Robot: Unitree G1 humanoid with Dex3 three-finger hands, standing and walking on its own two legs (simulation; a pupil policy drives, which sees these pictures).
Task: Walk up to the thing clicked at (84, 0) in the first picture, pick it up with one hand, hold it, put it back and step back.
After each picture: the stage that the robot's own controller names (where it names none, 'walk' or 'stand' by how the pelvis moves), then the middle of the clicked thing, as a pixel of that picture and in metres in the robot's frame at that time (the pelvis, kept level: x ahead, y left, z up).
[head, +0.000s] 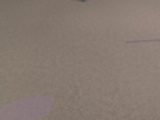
stand; out of the picture +2.40 -0.01 -0.66
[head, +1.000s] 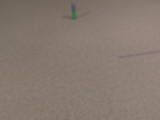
walk; (74, 11) +2.26 +0.25 -0.64
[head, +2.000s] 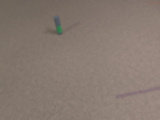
walk; (58, 25) +1.62 +0.40 -0.65
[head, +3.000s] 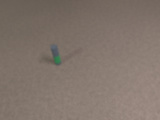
walk; (56, 55) +1.13 +0.35 -0.65
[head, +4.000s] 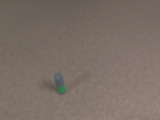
walk; (60, 84) +0.73 +0.24 -0.64
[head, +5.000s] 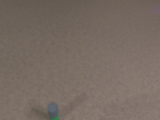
walk; (53, 114) +0.46 +0.18 -0.64
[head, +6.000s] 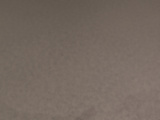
stand; out of the picture +0.36 +0.19 -0.65
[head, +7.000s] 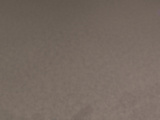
stand; out of the picture +0.37 +0.21 -0.66
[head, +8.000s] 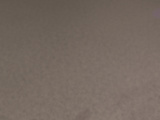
stand; out of the picture +0.33 +0.21 -0.66
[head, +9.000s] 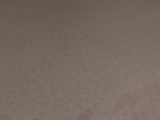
stand; out of the picture +0.34 +0.21 -0.66
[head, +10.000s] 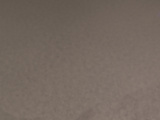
stand; out of the picture +0.34 +0.20 -0.66
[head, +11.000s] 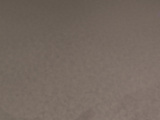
stand; out of the picture +0.34 +0.19 -0.66
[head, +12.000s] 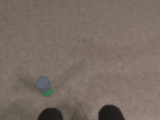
go down; (45, 87) +0.41 +0.18 -0.46
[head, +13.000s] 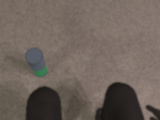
go down; (38, 64) +0.45 +0.19 -0.29
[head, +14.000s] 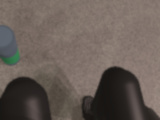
close in; (7, 49) +0.44 +0.22 -0.20
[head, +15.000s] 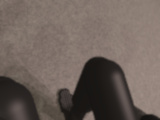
close; out of the picture +0.44 +0.25 -0.16
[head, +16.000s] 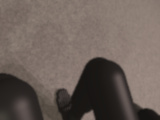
lift; out of the picture +0.41 +0.25 -0.16
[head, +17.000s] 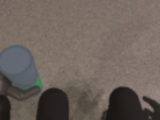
lift; (26, 77) +0.32 +0.20 -0.01
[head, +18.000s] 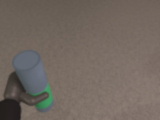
hold; (37, 86) +0.31 +0.16 +0.06
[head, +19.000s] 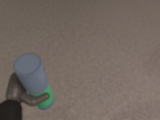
hold; (38, 86) +0.31 +0.16 +0.04
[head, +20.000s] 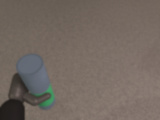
crouch; (39, 86) +0.32 +0.16 +0.02
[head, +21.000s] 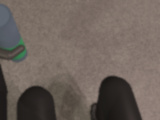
crouch; (9, 39) +0.47 +0.20 -0.04
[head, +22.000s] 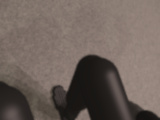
lower; out of the picture +0.45 +0.27 -0.17
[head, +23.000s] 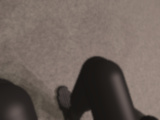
lower; out of the picture +0.45 +0.26 -0.17
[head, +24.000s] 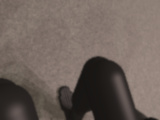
lower; out of the picture +0.44 +0.26 -0.16
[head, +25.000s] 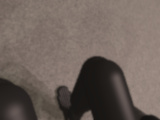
lower; out of the picture +0.43 +0.26 -0.17
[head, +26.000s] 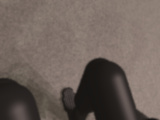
draw back; out of the picture +0.43 +0.23 -0.15
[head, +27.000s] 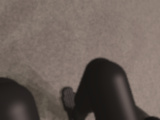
rise; out of the picture +0.44 +0.24 -0.17
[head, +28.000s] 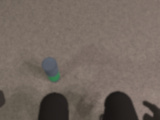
walk; (52, 71) +0.45 +0.17 -0.37
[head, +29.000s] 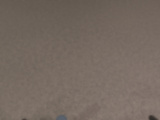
stand; out of the picture +0.39 +0.14 -0.59
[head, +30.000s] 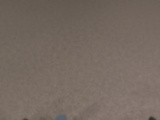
stand; out of the picture +0.39 +0.15 -0.60
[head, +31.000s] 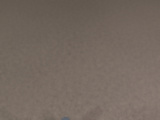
stand; out of the picture +0.39 +0.14 -0.64
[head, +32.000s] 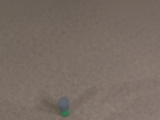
walk; (64, 107) +0.43 +0.11 -0.63
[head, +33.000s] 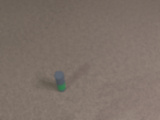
walk; (60, 82) +0.61 +0.17 -0.63
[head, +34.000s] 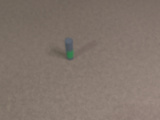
walk; (69, 49) +0.94 +0.15 -0.62
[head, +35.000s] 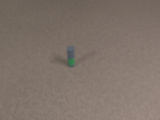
stand; (71, 57) +1.04 +0.13 -0.65
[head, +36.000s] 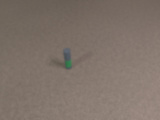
stand; (67, 59) +1.05 +0.16 -0.66
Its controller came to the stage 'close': yes
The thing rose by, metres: 0.69
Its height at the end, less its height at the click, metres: +0.00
